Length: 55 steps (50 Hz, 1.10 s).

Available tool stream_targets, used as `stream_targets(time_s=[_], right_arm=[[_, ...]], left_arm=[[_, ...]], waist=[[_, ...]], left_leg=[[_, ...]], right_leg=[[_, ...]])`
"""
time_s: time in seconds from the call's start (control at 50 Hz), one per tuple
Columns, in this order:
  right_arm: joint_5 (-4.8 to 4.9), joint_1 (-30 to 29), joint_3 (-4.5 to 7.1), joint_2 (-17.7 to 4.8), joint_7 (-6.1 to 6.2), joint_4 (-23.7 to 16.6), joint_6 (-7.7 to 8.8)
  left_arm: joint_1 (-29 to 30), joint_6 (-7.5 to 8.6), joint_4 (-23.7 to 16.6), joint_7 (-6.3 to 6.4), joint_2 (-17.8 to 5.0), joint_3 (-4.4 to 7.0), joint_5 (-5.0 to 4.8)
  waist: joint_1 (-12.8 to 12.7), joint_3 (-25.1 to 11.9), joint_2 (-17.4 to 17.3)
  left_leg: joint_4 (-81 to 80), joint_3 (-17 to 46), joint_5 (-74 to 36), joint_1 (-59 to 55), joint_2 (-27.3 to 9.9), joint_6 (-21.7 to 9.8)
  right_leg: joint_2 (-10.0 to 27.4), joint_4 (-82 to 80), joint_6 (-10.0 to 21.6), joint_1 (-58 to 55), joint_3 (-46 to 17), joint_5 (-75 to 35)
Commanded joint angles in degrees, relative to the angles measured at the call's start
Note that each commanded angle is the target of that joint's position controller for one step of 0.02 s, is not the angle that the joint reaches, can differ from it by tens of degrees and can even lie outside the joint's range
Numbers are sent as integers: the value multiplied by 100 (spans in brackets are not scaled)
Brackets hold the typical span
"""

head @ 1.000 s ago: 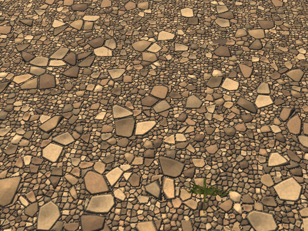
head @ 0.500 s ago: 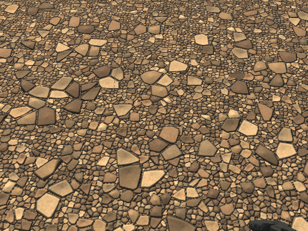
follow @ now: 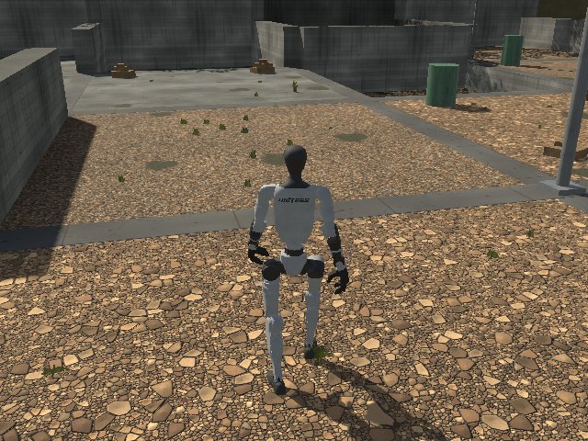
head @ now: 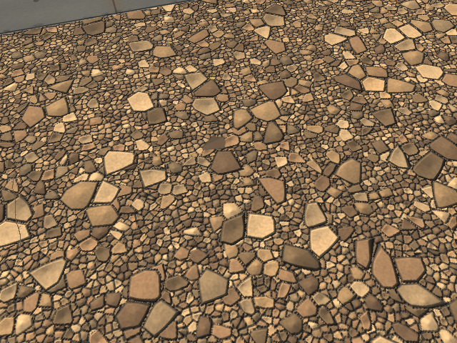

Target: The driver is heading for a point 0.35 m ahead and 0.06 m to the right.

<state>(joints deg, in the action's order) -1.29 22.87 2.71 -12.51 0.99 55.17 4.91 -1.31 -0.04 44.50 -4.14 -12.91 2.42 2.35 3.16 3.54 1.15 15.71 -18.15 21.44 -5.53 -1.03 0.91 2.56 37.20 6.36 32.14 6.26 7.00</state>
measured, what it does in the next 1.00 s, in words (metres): walks ahead: right foot, then left foot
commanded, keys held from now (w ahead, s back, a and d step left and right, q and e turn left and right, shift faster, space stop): w+e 0.18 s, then no key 0.82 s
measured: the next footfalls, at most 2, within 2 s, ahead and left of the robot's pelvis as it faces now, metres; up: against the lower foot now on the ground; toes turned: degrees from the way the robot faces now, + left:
right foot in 0.06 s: +0.18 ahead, -0.08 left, +0.00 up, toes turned -7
left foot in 0.56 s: +0.43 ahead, +0.02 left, +0.00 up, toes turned -11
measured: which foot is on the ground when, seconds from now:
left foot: down 0.00-0.04, up 0.06-0.54, down 0.56-1.00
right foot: up 0.00-0.04, down 0.06-0.58, up 0.60-0.86, down 0.88-1.00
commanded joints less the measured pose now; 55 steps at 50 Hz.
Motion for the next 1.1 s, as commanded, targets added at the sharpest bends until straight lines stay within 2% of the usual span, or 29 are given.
stream_targets(time_s=[0.02, 0.04, 0.06, 0.08, 0.1, 0.12, 0.14, 0.16, 0.2, 0.24, 0.3, 0.36, 0.46, 0.5, 0.54, 0.56, 0.58, 0.6, 0.62, 0.64, 0.66, 0.7, 0.78, 0.86, 0.88, 0.9, 0.94, 1.0, 1.1], right_arm=[[-10, 86, 253, -1162, 60, -212, -102], [16, 29, 260, -1207, 47, -257, -165], [6, 15, 222, -1085, 27, -419, -175], [42, 210, 76, -350, -116, -885, -126], [1, -626, 173, -889, -135, -1055, -53], [80, -995, 148, -827, -160, -1191, 20], [84, -870, 121, -785, -142, -1116, 74], [7, -791, 133, -784, -124, -1046, 30], [-128, -478, 125, -721, -132, -970, -192], [-116, -409, 106, -601, -146, -965, -328], [-87, -773, 76, -546, -146, -1078, -385], [-40, -1247, 30, -542, -147, -1213, -393], [0, -1583, -34, -564, -101, -1243, -322], [-12, -1268, -12, -656, -57, -1110, -269], [-41, -519, 25, -726, 16, -840, -169], [-67, -19, 56, -909, 64, -702, -77], [-31, 113, 110, -1277, 69, -747, -84], [154, -50, 27, -971, 16, -744, -184], [188, -460, -45, -761, -34, -818, -207], [128, -862, -104, -590, -28, -866, -240], [73, -1124, -176, -440, 10, -869, -276], [-6, -1316, -180, -530, 53, -784, -331], [18, -988, -112, -782, 24, -553, -376], [69, -1103, -99, -761, 12, -457, -504], [74, -1045, -99, -705, 0, -426, -515], [128, -922, -90, -631, -19, -408, -540], [106, -852, -105, -515, -44, -246, -531], [63, -686, -103, -537, -37, -18, -470], [80, -703, -146, -431, -6, 239, -451]], left_arm=[[-487, 81, -212, 68, -527, 179, 19], [-1286, 140, 29, 130, -649, 268, 43], [-2199, 175, 283, 227, -1098, 440, 113], [-2016, 151, 170, 295, -1821, 591, 55], [-2301, 63, 89, 342, -1738, 582, -82], [-1979, 45, 181, 394, -1557, 531, -111], [-1689, 77, 181, 403, -1232, 450, -163], [-1423, 127, 148, 415, -1054, 399, -192], [-1209, 246, 93, 415, -833, 303, -239], [-1379, 359, 174, 388, -924, 301, -248], [-1700, 364, 289, 395, -960, 280, -216], [-1884, 313, 361, 442, -879, 218, -220], [-2106, 244, 528, 546, -828, 143, -138], [-1997, 233, 563, 582, -856, 133, -119], [-1757, 260, 590, 604, -933, 136, -199], [-1676, 318, 493, 593, -889, 102, -250], [-2425, 311, 512, 583, -511, 32, -374], [-2612, 178, 717, 589, -631, 65, -304], [-2376, 73, 807, 581, -718, 88, -148], [-2105, 21, 810, 557, -659, 78, -78], [-1960, -44, 817, 534, -578, 56, -96], [-2049, -176, 947, 509, -431, -10, -81], [-1838, -264, 1117, 570, -377, -68, -148], [-1725, -185, 1275, 576, -376, -115, -94], [-1692, -127, 1269, 588, -473, -123, -42], [-1545, -83, 1290, 593, -640, -104, -84], [-1432, 35, 1405, 587, -438, -171, -163], [-1410, 132, 1498, 624, -454, -173, -193], [-1660, 119, 1696, 635, -352, -199, -185]], waist=[[-492, -364, -714], [-843, -824, -562], [-1213, -1428, -40], [-714, -1824, 1369], [-1107, -1913, 367], [-933, -1068, 156], [-655, -622, -129], [-421, -407, -228], [-133, -448, -154], [-44, -439, -158], [-172, -432, 72], [-375, -416, 258], [-597, -393, 325], [-460, -390, 350], [-33, -504, 222], [157, -901, -137], [-155, -1622, -1194], [-197, -2017, -1242], [-314, -1367, -615], [-391, -884, -411], [-499, -542, -411], [-637, -389, -846], [-418, -626, -828], [-485, -275, -653], [-435, -152, -470], [-227, 110, -21], [-135, 60, 316], [-90, -106, 213], [-206, -38, -20]], left_leg=[[1338, 282, -6198, -124, -1544, -696], [2533, 188, -5864, 235, -1478, -602], [4227, 166, -4178, 1415, -1324, -403], [6259, 497, 1068, 4171, -163, -9], [6681, 1745, 925, 4878, 16, -10], [6447, 1890, 204, 5175, -323, -90], [5844, 1889, -225, 4814, -527, -116], [5467, 1921, -315, 4413, -638, -82], [5116, 1915, -322, 3794, -663, 52], [4811, 1774, -431, 3672, -563, 148], [4212, 1635, -1019, 3775, -443, 144], [3424, 1587, -1570, 3844, -339, 62], [2327, 1533, -1761, 3554, -43, -159], [1947, 1538, -1414, 3059, 123, -321], [899, 1599, -1988, 2143, 155, -519], [774, 2149, -4365, 1016, -466, -678], [1223, 3531, -7508, -178, -1975, -1598], [942, 4292, -7474, -37, -2372, -2188], [651, 3932, -6191, 723, -2153, -2123], [377, 3582, -4966, 1259, -1847, -1893], [71, 3164, -4084, 1797, -1551, -1615], [-152, 2581, -2962, 2312, -1027, -1253], [-221, 2703, -1490, 2085, -1012, -1180], [-372, 2776, 577, 2773, -838, -674], [-290, 2752, 682, 2855, -745, -460], [-193, 2457, 374, 2599, -408, -328], [257, 2269, -736, 1444, -312, -320], [370, 2276, -1293, 1204, -382, -374], [299, 2248, -1396, 1467, -384, -318]], right_leg=[[-600, -252, 370, -873, 340, 828], [-798, -672, 535, -1896, 289, 679], [-143, -998, 818, -3372, -779, 1144], [1594, -1393, 1684, -5163, -3886, 1106], [1706, -2086, 1715, -5128, -4795, 1033], [1575, -2136, 1533, -4517, -3768, 451], [1321, -2190, 1306, -3703, -3180, -364], [1006, -2241, 1123, -3135, -2699, -995], [722, -2295, 1026, -2588, -2150, -2144], [595, -2194, 970, -2403, -1722, -3656], [391, -2073, 635, -2450, -1350, -4542], [294, -1984, 315, -2735, -1239, -4607], [438, -1644, 182, -3334, -1323, -4753], [518, -1268, 151, -3354, -1446, -5076], [410, -455, 22, -3329, -1474, -4959], [136, 300, -121, -2793, -1385, -3759], [-617, 1761, -350, -1933, -1113, 113], [-1057, 2400, -400, -1571, -1144, 2844], [-844, 2674, -408, -1429, -1382, 2846], [-717, 2581, -441, -1347, -1379, 2617], [-546, 2144, -502, -1492, -1348, 2391], [-499, 1268, -651, -1968, -1014, 2114], [-423, 123, -689, -2185, -744, 1667], [-260, -1298, -493, -2749, -799, 597], [53, -1622, -416, -2717, -1214, 614], [248, -1816, -309, -1983, -1572, 1214], [307, -2245, -356, -1190, -1666, 1591], [240, -2267, -400, -1473, -1541, 998], [224, -2160, -319, -1881, -1439, 571]])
